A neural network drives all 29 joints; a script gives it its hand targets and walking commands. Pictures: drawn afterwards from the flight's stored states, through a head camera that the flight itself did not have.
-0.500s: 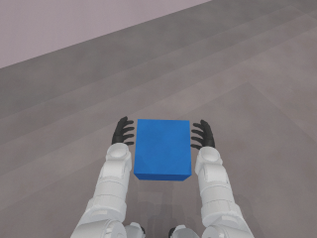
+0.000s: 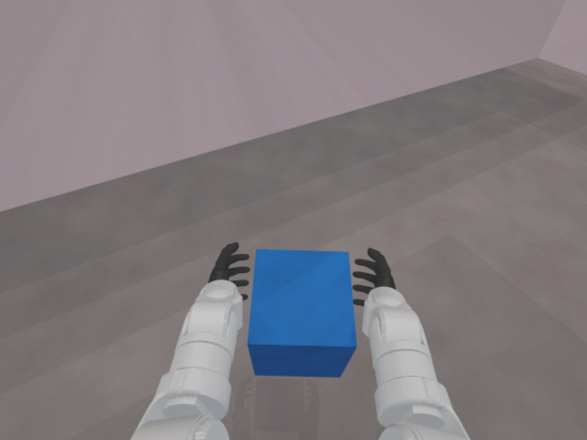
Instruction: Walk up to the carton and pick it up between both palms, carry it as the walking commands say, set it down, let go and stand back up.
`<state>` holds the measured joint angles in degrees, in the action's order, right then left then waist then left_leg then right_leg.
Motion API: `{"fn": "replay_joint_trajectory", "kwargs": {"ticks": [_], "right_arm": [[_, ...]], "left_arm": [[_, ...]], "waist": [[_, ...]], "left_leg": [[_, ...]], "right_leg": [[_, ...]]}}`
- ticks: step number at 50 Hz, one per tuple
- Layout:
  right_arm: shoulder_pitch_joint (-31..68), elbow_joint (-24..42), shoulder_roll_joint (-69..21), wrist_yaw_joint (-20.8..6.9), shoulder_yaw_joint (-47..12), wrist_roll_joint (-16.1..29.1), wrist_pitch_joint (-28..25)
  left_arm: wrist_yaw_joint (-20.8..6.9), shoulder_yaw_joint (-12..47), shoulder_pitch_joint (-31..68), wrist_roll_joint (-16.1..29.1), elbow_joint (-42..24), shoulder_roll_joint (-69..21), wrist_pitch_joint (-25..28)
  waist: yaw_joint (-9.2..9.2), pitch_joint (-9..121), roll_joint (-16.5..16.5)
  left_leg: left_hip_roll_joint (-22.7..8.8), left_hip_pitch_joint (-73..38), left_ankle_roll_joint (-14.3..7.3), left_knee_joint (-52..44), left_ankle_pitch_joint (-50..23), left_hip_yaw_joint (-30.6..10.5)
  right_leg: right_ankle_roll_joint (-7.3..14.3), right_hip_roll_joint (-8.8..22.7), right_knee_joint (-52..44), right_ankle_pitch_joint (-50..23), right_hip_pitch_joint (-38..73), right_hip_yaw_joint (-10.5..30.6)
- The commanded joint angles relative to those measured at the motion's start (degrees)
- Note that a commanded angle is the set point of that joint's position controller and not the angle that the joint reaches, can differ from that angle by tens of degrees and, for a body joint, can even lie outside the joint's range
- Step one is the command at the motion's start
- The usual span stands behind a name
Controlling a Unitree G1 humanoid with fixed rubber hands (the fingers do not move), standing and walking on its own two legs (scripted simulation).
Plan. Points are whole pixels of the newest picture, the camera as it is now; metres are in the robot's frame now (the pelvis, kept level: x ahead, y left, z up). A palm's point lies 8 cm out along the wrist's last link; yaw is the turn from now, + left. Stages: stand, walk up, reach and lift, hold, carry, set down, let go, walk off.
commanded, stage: reach and lift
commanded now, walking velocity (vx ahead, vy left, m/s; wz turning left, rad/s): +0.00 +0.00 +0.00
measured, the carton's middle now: (299, 316) +0.34 +0.00 -0.06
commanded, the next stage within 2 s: hold in 1.16 s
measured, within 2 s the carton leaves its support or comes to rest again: neither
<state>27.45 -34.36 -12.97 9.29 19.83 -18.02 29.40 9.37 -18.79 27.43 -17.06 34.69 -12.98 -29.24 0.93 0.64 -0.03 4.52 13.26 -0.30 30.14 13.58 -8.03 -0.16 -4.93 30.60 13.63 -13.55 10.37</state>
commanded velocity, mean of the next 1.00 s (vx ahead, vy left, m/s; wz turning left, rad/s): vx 0.00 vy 0.00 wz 0.00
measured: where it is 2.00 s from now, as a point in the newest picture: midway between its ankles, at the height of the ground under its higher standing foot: outside the picture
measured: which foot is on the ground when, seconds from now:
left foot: down 0.00-1.00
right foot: down 0.00-1.00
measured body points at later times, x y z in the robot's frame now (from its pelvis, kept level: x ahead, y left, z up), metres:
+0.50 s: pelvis -0.01 +0.00 +0.00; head -0.08 -0.01 +0.44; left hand +0.32 +0.12 +0.06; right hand +0.32 -0.12 +0.06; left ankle +0.03 +0.12 -0.73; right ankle +0.03 -0.12 -0.73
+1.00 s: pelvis -0.01 +0.00 +0.00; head -0.07 -0.01 +0.45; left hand +0.32 +0.13 +0.05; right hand +0.32 -0.11 +0.06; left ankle +0.03 +0.12 -0.73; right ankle +0.03 -0.12 -0.73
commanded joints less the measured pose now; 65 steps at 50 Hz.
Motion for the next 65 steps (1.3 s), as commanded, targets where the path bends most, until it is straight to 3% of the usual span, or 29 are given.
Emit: {"fn": "replay_joint_trajectory", "kwargs": {"ticks": [1, 10, 17, 28, 44, 65], "right_arm": [[32.3, -2.8, -61.5, -16.0, -27.6, 12.6, 0.5], [36.3, -2.3, -61.9, -16.2, -26.7, 14.1, 5.1], [40.1, -5.7, -61.0, -16.4, -22.2, 13.0, 6.6], [43.0, -7.6, -60.8, -16.3, -19.9, 12.6, 6.4], [38.8, -3.7, -62.1, -16.2, -23.7, 14.0, 6.5], [32.4, 1.6, -62.9, -17.1, -27.2, 15.4, 8.7]], "left_arm": [[-16.1, 27.5, 31.6, 12.4, 2.3, -62.5, -0.5], [-16.2, 25.5, 35.7, 13.7, 2.2, -62.4, -5.2], [-16.5, 20.9, 39.6, 12.6, 5.8, -61.0, -6.7], [-16.0, 18.1, 42.6, 12.0, 8.2, -60.8, -5.9], [-16.3, 22.2, 38.9, 13.0, 4.1, -60.9, -5.9], [-17.0, 26.6, 32.1, 14.1, -1.7, -62.1, -8.2]], "waist": [[0.04, 17.9, 0.1], [-0.13, 13.8, -0.2], [-0.88, 10.9, -0.4], [-0.9, 14.2, -0.1], [-0.55, 15.7, -0.2], [-0.84, 13.4, -0.3]], "left_leg": [[-0.8, -7.1, 0.0, -4.5, -9.0, 2.4], [-1.2, -7.8, 0.0, -6.1, -4.0, 2.3], [-1.4, -7.0, -0.2, -6.5, 0.3, 2.4], [-1.7, -7.0, -0.2, -5.9, -1.4, 2.0], [-1.5, -8.1, -0.2, -5.5, -5.4, 1.7], [-1.3, -8.0, -0.4, -6.7, -4.7, 1.8]], "right_leg": [[-0.5, 0.3, -4.5, -9.0, 7.3, -3.3], [-0.1, 1.0, -6.3, -3.9, 9.0, -3.5], [0.1, 1.4, -6.7, 0.6, 7.5, -3.8], [0.0, 1.4, -6.1, -1.2, 7.3, -4.0], [-0.2, 1.4, -6.4, -5.0, 8.6, -3.6], [-0.1, 1.2, -7.2, -4.9, 9.8, -3.9]]}}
